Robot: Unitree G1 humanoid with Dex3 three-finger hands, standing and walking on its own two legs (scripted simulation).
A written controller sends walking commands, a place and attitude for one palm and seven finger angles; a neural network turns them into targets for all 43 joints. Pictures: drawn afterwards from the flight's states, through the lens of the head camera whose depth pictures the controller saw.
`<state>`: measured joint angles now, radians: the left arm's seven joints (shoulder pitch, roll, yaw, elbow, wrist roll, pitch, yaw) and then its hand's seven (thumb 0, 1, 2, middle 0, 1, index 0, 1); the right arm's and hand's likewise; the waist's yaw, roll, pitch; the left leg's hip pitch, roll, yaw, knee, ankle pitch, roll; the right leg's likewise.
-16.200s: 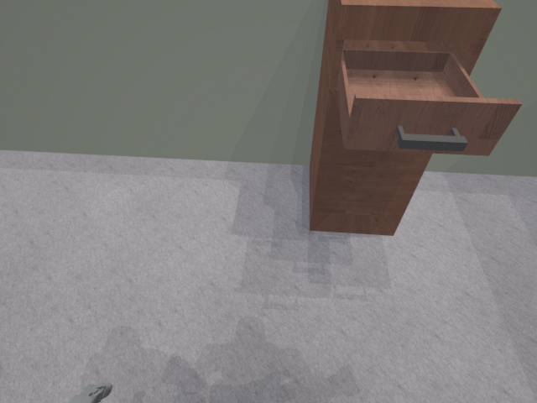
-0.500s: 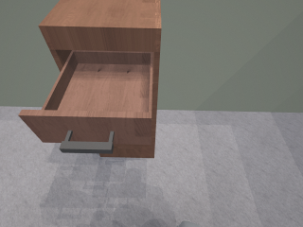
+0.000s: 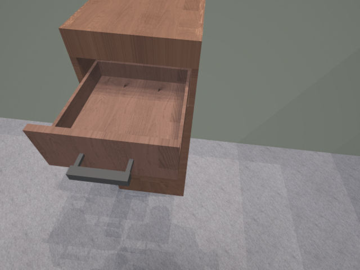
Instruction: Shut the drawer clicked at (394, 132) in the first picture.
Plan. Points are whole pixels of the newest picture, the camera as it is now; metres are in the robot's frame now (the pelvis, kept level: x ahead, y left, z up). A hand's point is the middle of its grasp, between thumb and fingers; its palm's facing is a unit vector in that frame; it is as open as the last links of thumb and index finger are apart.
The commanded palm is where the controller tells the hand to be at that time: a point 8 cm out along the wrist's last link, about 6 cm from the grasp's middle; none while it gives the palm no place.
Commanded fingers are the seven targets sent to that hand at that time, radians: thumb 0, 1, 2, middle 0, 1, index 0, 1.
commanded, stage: come to a stop and stand still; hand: left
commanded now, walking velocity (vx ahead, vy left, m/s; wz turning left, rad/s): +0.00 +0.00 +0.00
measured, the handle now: (102, 168) +0.31 +0.21 +0.04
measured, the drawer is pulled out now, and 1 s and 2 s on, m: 0.29 0.29 0.28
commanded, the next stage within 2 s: look again from close up in 1.02 s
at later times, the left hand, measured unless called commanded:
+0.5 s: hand out of the picture +0.04 +0.21 -0.16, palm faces +0.00 -0.97 -0.24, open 7.3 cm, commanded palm none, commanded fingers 0.00 0.90 0.90 -0.20 -0.30 -0.20 -0.30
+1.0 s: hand out of the picture +0.02 +0.20 -0.16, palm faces -0.02 -0.98 -0.21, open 7.3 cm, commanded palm none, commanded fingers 0.00 0.90 0.90 -0.20 -0.30 -0.20 -0.30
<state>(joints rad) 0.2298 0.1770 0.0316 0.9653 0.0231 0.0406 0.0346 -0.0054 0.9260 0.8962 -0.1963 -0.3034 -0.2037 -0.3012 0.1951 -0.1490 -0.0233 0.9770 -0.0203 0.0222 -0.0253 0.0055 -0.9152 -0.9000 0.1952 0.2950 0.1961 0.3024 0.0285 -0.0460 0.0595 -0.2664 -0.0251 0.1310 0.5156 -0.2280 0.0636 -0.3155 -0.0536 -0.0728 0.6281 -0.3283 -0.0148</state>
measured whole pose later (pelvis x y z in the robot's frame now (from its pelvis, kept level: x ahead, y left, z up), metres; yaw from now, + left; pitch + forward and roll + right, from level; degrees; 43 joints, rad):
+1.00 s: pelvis +0.01 +0.03 +0.01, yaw -2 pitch -2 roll +0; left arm 0.30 0.15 -0.02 1.07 0.02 0.00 0.05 0.00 0.91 0.90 -0.20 -0.30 -0.20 -0.30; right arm 0.25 -0.15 -0.01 1.12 -0.01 -0.01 -0.02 0.01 -0.91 -0.90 0.20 0.30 0.20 0.30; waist -0.01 0.01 0.05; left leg -0.17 -0.04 0.11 0.43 -0.24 0.07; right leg -0.22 -0.06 -0.02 0.47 -0.21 0.04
